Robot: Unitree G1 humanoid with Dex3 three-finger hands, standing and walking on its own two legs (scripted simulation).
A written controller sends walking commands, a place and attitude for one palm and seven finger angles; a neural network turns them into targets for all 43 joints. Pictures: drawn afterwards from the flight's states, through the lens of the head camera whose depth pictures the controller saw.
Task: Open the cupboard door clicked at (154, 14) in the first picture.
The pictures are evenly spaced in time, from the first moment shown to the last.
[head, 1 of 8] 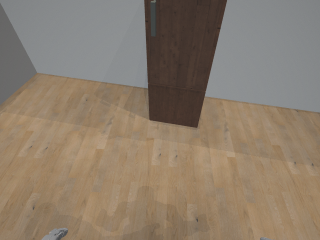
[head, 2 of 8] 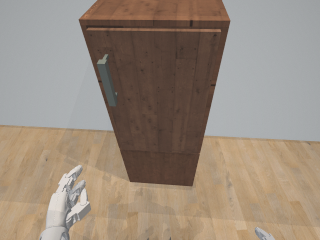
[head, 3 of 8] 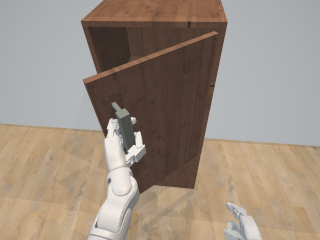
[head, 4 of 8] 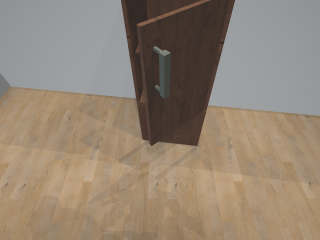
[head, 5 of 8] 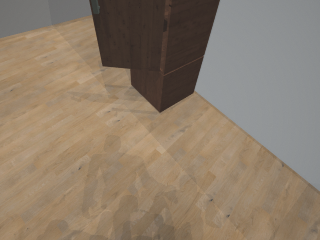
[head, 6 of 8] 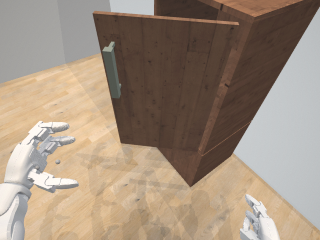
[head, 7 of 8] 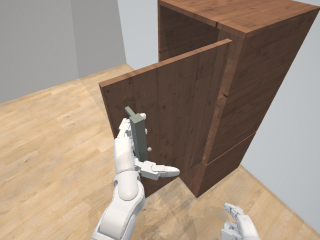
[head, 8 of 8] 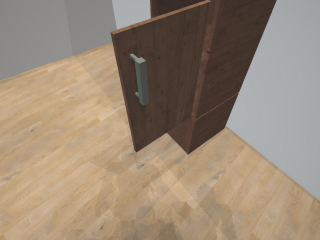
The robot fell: no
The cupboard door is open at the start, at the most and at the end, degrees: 0 94 91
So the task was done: yes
